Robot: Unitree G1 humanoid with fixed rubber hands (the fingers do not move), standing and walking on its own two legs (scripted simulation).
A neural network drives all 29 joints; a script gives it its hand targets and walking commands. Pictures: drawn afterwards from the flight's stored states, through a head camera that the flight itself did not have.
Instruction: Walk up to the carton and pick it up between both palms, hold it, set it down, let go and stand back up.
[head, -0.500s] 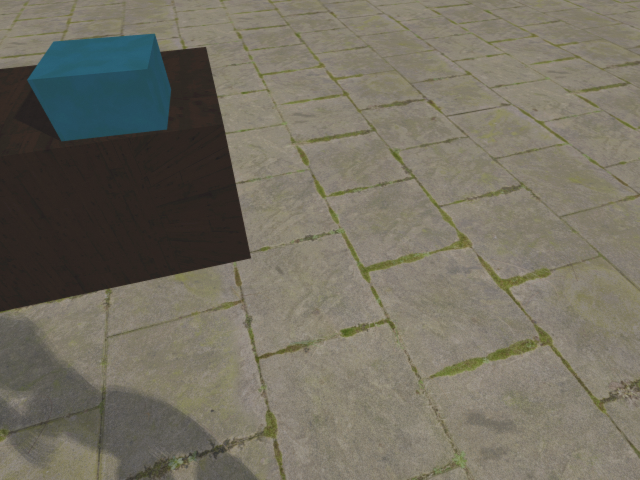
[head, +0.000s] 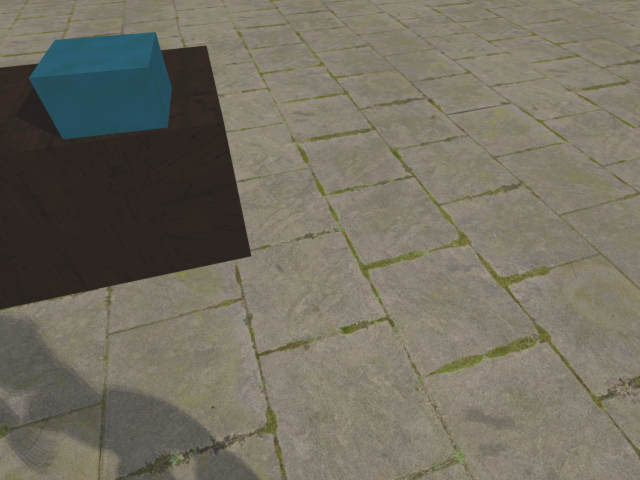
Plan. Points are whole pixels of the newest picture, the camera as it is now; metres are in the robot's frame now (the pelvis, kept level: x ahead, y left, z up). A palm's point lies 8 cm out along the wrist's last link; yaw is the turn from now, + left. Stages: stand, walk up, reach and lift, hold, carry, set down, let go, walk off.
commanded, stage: walk up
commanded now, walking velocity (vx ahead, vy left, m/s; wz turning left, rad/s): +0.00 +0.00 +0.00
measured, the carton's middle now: (111, 83) +1.22 +0.69 -0.05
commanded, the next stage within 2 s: none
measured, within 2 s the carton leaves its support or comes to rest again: neither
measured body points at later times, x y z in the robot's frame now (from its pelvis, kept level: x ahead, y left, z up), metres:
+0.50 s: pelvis +0.04 +0.08 +0.00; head +0.03 +0.10 +0.45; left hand -0.08 +0.30 -0.16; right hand +0.20 -0.15 -0.13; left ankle +0.08 +0.25 -0.69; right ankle -0.01 -0.11 -0.74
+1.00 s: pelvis +0.26 +0.22 +0.00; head +0.27 +0.26 +0.45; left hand +0.32 +0.48 -0.15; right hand +0.17 +0.01 -0.13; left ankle +0.09 +0.26 -0.74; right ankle +0.46 +0.14 -0.67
